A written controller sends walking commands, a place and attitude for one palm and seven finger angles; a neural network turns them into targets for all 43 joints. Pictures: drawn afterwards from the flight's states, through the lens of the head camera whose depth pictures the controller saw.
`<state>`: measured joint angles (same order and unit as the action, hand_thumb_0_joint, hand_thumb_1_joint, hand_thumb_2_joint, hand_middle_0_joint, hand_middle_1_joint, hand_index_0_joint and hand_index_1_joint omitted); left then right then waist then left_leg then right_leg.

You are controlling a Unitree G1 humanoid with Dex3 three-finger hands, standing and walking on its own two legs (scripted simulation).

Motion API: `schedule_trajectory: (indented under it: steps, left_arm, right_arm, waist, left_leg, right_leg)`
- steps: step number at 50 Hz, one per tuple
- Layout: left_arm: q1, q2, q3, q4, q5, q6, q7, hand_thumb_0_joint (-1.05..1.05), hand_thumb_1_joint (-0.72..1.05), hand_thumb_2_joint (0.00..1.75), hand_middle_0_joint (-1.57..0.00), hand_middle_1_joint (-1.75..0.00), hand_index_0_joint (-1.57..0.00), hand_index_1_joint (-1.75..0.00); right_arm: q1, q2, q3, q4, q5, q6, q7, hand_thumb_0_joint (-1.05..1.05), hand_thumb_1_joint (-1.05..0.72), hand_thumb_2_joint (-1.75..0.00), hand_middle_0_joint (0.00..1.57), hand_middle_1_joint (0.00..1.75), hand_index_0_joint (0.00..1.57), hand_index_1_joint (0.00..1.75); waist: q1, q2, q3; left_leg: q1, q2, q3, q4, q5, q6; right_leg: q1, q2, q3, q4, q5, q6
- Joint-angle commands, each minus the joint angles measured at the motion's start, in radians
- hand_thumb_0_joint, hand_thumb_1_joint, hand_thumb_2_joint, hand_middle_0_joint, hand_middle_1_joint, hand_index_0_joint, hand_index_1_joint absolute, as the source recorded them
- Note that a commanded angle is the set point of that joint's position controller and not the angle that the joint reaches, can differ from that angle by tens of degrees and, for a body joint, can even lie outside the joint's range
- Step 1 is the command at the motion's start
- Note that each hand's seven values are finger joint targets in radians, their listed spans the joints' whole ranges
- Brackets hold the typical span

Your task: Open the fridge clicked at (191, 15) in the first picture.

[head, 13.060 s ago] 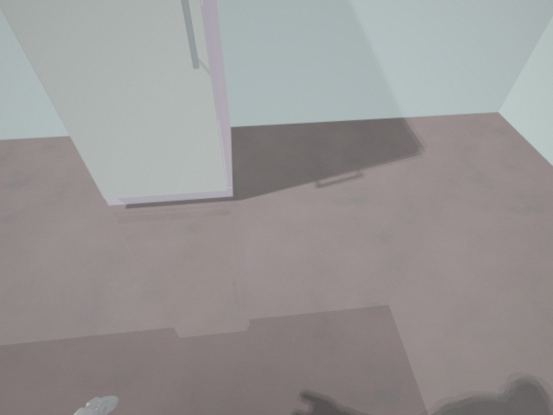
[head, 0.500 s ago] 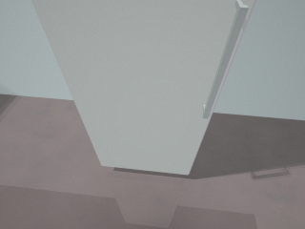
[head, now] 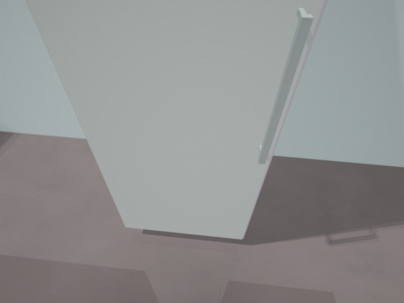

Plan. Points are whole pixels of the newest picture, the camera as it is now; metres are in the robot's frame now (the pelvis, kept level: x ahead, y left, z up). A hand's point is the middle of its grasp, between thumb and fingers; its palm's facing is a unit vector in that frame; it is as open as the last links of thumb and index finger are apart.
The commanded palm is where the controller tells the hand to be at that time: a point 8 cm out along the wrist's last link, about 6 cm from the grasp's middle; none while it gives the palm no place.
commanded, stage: come to a stop and stand still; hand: right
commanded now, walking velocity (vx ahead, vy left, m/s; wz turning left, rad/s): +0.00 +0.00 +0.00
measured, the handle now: (277, 101) +0.52 -0.14 +0.15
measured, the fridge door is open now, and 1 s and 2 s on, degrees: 0 0 0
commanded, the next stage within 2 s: look again from close up in 0.12 s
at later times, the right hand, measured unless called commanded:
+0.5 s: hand out of the picture +0.02 -0.19 -0.17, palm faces +0.00 +0.98 -0.21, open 7.4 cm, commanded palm none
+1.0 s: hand out of the picture +0.02 -0.19 -0.17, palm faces -0.02 +0.97 -0.23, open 7.4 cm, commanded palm +0.10 -0.24 -0.07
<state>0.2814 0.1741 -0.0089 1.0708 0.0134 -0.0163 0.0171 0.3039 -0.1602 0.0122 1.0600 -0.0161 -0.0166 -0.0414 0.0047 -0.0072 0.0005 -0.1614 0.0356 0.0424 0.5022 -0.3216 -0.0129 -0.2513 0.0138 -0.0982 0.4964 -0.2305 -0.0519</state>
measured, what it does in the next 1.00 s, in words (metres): stands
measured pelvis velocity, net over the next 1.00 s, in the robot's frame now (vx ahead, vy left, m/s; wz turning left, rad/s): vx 0.01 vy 0.00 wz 0.01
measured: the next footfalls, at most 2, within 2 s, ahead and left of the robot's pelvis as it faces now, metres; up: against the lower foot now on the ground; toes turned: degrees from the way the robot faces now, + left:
none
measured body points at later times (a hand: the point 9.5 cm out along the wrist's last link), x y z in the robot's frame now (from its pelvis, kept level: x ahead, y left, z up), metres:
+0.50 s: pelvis +0.01 +0.00 +0.00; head +0.01 -0.01 +0.45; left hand +0.04 +0.24 -0.15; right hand +0.02 -0.24 -0.16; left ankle -0.03 +0.13 -0.74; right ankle +0.03 -0.08 -0.74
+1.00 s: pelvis +0.01 +0.00 +0.01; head +0.02 +0.00 +0.46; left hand +0.04 +0.25 -0.15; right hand +0.03 -0.24 -0.15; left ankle -0.03 +0.13 -0.74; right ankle +0.03 -0.08 -0.74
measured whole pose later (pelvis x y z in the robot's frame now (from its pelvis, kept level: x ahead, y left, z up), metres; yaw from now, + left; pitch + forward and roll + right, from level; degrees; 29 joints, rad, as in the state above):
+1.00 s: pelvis +0.01 +0.00 +0.01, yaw +0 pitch -1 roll +0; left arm 0.20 0.21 -0.01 1.13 0.01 -0.02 0.01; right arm 0.25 -0.22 0.01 1.10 -0.02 -0.01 -0.02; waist 0.00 0.02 0.03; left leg -0.12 0.03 0.04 0.41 -0.28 -0.01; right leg -0.20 0.01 -0.10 0.41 -0.20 -0.05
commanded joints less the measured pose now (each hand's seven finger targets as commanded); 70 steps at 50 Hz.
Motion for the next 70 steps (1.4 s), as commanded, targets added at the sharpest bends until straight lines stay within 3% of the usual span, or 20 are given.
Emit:
schedule_trajectory:
  steps: [1,12,31,49,50,51,52,53,54,55,56,57,58,59,61,62,63,66,67,70]
  left_arm:
    - [0.027,0.106,0.021,-0.034,0.001,-0.023,0.004,0.0,0.9,0.9,-0.2,-0.3,-0.2,-0.3]
    - [-0.016,0.132,0.025,-0.014,-0.002,-0.027,0.007,0.0,0.9,0.9,-0.2,-0.3,-0.2,-0.3]
    - [-0.058,0.162,0.028,0.003,-0.002,-0.023,0.004,0.0,0.9,0.9,-0.2,-0.3,-0.2,-0.3]
    - [-0.066,0.177,0.026,0.012,-0.002,-0.026,0.004,0.0,0.9,0.9,-0.2,-0.3,-0.2,-0.3]
    - [-0.074,0.148,0.02,-0.048,-0.012,-0.024,0.0,0.0,0.9,0.9,-0.2,-0.3,-0.2,-0.3]
    - [-0.029,0.284,0.066,-0.385,-0.061,-0.149,0.034,0.0,0.9,0.9,-0.2,-0.3,-0.2,-0.3]
    - [-0.084,0.186,0.023,-0.357,-0.059,-0.223,0.077,0.0,0.9,0.9,-0.2,-0.3,-0.2,-0.3]
    - [-0.079,0.162,0.031,-0.377,-0.044,-0.264,0.066,0.0,0.9,0.9,-0.2,-0.3,-0.2,-0.3]
    - [-0.052,0.167,0.046,-0.346,-0.051,-0.267,0.059,0.0,0.9,0.9,-0.2,-0.3,-0.2,-0.3]
    - [-0.079,0.2,0.063,-0.408,-0.04,-0.272,0.048,0.0,0.9,0.9,-0.2,-0.3,-0.2,-0.3]
    - [-0.088,0.214,0.077,-0.417,-0.029,-0.269,0.043,0.0,0.9,0.9,-0.2,-0.3,-0.2,-0.3]
    - [-0.1,0.208,0.087,-0.451,-0.028,-0.263,0.032,0.0,0.9,0.9,-0.2,-0.3,-0.2,-0.3]
    - [-0.12,0.199,0.091,-0.467,-0.022,-0.257,0.02,0.0,0.9,0.9,-0.2,-0.3,-0.2,-0.3]
    - [-0.15,0.2,0.098,-0.492,-0.019,-0.255,0.008,0.0,0.9,0.9,-0.2,-0.3,-0.2,-0.3]
    - [-0.181,0.206,0.11,-0.549,-0.031,-0.26,-0.014,0.0,0.9,0.9,-0.2,-0.3,-0.2,-0.3]
    - [-0.175,0.211,0.116,-0.578,-0.042,-0.257,-0.022,0.0,0.9,0.9,-0.2,-0.3,-0.2,-0.3]
    - [-0.194,0.218,0.114,-0.627,-0.043,-0.254,-0.02,0.0,0.9,0.9,-0.2,-0.3,-0.2,-0.3]
    - [-0.187,0.207,0.102,-0.71,-0.054,-0.243,0.013,0.0,0.9,0.9,-0.2,-0.3,-0.2,-0.3]
    - [-0.163,0.201,0.097,-0.703,-0.05,-0.239,0.024,0.0,0.9,0.9,-0.2,-0.3,-0.2,-0.3]
    - [-0.118,0.182,0.085,-0.686,-0.043,-0.249,0.049,0.0,0.9,0.9,-0.2,-0.3,-0.2,-0.3]
  right_arm:
    - [0.055,-0.104,-0.023,-0.035,-0.001,-0.014,-0.001,0.0,-0.9,-0.9,0.2,0.3,0.2,0.3]
    - [0.037,-0.136,-0.026,-0.022,-0.003,-0.013,0.0,0.0,-0.9,-0.9,0.2,0.3,0.2,0.3]
    - [0.004,-0.163,-0.026,-0.004,-0.003,-0.008,0.007,0.0,-0.9,-0.9,0.2,0.3,0.2,0.3]
    - [-0.013,-0.185,-0.028,-0.004,-0.001,-0.013,0.009,0.0,-0.9,-0.9,0.2,0.3,0.2,0.3]
    - [0.052,-0.115,-0.009,0.016,-0.011,-0.019,-0.034,0.0,-0.9,-0.9,0.2,0.3,0.2,0.3]
    - [-0.661,-0.431,-0.262,-1.463,0.165,-0.218,-0.033,0.0,-0.88,-0.89,0.2,0.32,0.2,0.32]
    - [-0.454,-0.487,-0.296,-1.415,0.111,-0.217,-0.068,0.0,-0.85,-0.88,0.2,0.33,0.2,0.33]
    - [0.031,-0.132,-0.099,-1.211,0.153,-0.12,-0.055,0.0,-0.83,-0.87,0.21,0.34,0.21,0.34]
    - [0.055,-0.054,-0.097,-1.077,0.172,-0.095,-0.05,0.0,-0.81,-0.86,0.21,0.36,0.21,0.36]
    - [-0.032,-0.071,-0.108,-1.105,0.181,-0.145,-0.026,0.0,-0.78,-0.85,0.21,0.37,0.21,0.37]
    - [0.027,-0.092,-0.163,-1.01,0.189,-0.205,0.004,0.0,-0.76,-0.84,0.21,0.39,0.21,0.39]
    - [0.191,-0.077,-0.195,-0.901,0.205,-0.266,0.056,0.0,-0.74,-0.83,0.21,0.4,0.21,0.4]
    - [0.282,-0.036,-0.197,-0.815,0.229,-0.343,0.119,0.0,-0.71,-0.82,0.21,0.42,0.21,0.42]
    - [0.331,-0.018,-0.201,-0.783,0.255,-0.427,0.192,0.0,-0.69,-0.81,0.22,0.43,0.22,0.43]
    - [0.313,-0.08,-0.25,-0.778,0.293,-0.579,0.342,0.0,-0.64,-0.79,0.22,0.47,0.22,0.47]
    - [0.324,-0.151,-0.322,-0.735,0.304,-0.602,0.4,0.0,-0.62,-0.78,0.22,0.48,0.22,0.48]
    - [0.285,-0.18,-0.336,-0.817,0.331,-0.597,0.438,0.0,-0.6,-0.77,0.22,0.5,0.22,0.5]
    - [0.13,-0.246,-0.396,-1.032,0.394,-0.518,0.446,0.0,-0.53,-0.74,0.23,0.54,0.23,0.54]
    - [0.065,-0.27,-0.414,-1.086,0.407,-0.511,0.428,0.0,-0.5,-0.73,0.23,0.55,0.23,0.55]
    - [-0.075,-0.276,-0.382,-1.305,0.377,-0.568,0.372,0.0,-0.43,-0.7,0.23,0.6,0.23,0.6]
  waist:
    - [-0.005,0.007,0.061]
    - [-0.01,0.007,0.026]
    - [-0.009,0.004,0.044]
    - [-0.011,0.012,0.011]
    - [-0.011,-0.02,0.063]
    - [0.087,-0.155,-0.417]
    - [0.024,-0.233,-0.347]
    - [0.009,-0.233,-0.295]
    - [0.044,-0.117,-0.162]
    - [0.053,-0.076,-0.022]
    - [0.045,0.007,0.004]
    - [0.001,0.078,0.014]
    - [-0.024,0.194,-0.014]
    - [-0.047,0.262,-0.032]
    - [-0.059,0.217,-0.098]
    - [-0.079,0.129,-0.118]
    - [-0.085,0.065,-0.168]
    - [-0.07,0.003,-0.284]
    - [-0.054,0.01,-0.265]
    - [0.002,-0.074,-0.286]
  left_leg:
    - [-0.063,0.059,-0.077,-0.102,0.108,0.05]
    - [-0.026,0.068,-0.077,-0.114,0.18,0.041]
    - [-0.038,0.076,-0.085,-0.147,0.136,0.04]
    - [-0.016,0.082,-0.094,-0.158,0.18,0.042]
    - [-0.068,0.105,-0.114,-0.153,0.3,0.028]
    - [-0.028,-0.013,0.004,-0.045,0.405,0.049]
    - [-0.101,-0.028,0.004,0.014,0.238,0.045]
    - [-0.182,-0.041,0.057,0.07,0.088,0.041]
    - [-0.233,-0.037,0.051,0.071,0.055,0.026]
    - [-0.29,-0.037,0.063,0.043,0.048,0.025]
    - [-0.337,-0.041,0.08,0.043,0.047,0.027]
    - [-0.345,-0.048,0.09,0.067,0.046,0.035]
    - [-0.404,-0.055,0.094,0.137,0.027,0.036]
    - [-0.459,-0.055,0.084,0.207,0.006,0.036]
    - [-0.51,-0.037,0.037,0.297,-0.018,0.041]
    - [-0.493,-0.027,0.002,0.323,-0.001,0.052]
    - [-0.478,-0.018,-0.025,0.323,-0.025,0.046]
    - [-0.462,-0.016,-0.088,0.285,-0.143,0.023]
    - [-0.482,-0.02,-0.114,0.277,-0.179,0.019]
    - [-0.518,-0.022,-0.138,0.263,-0.164,0.014]
  right_leg:
    - [0.019,-0.121,0.148,-0.129,0.083,0.0]
    - [0.069,-0.13,0.141,-0.115,0.19,-0.003]
    - [0.081,-0.137,0.147,-0.165,0.118,0.004]
    - [0.105,-0.14,0.143,-0.159,0.189,0.007]
    - [0.062,-0.15,0.112,0.011,0.301,0.033]
    - [0.348,-0.023,0.136,-0.066,0.395,0.049]
    - [0.416,-0.078,0.103,-0.073,0.432,0.067]
    - [0.362,-0.1,0.149,-0.102,0.437,0.076]
    - [0.238,-0.081,0.152,-0.08,0.335,0.064]
    - [0.1,-0.059,0.162,-0.028,0.176,0.057]
    - [-0.008,-0.046,0.158,0.025,0.071,0.059]
    - [-0.091,-0.03,0.137,0.081,0.065,0.062]
    - [-0.178,-0.03,0.124,0.148,0.059,0.068]
    - [-0.271,-0.026,0.114,0.214,0.024,0.07]
    - [-0.388,-0.014,0.097,0.322,-0.026,0.075]
    - [-0.407,-0.008,0.088,0.359,-0.016,0.072]
    - [-0.424,0.004,0.07,0.377,-0.041,0.062]
    - [-0.422,0.005,0.059,0.406,-0.096,0.039]
    - [-0.44,-0.005,0.076,0.426,-0.113,0.038]
    - [-0.391,-0.026,0.095,0.459,-0.095,0.021]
